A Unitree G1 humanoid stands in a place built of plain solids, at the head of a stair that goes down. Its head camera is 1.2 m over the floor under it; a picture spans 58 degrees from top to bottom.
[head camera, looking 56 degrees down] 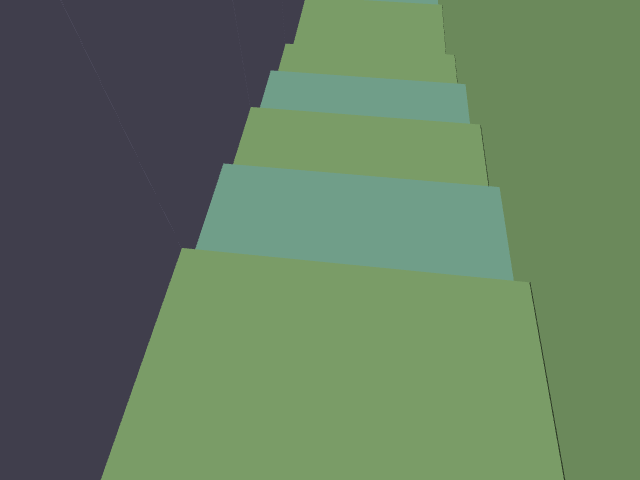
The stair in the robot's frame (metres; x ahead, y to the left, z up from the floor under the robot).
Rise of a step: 0.12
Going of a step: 0.49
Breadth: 1.12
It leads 7 degrees to the right of straight ahead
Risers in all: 5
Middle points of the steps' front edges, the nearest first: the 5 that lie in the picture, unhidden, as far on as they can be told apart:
0.72 -0.10 0.00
1.20 -0.16 -0.10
1.69 -0.21 -0.21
2.17 -0.27 -0.34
2.66 -0.33 -0.47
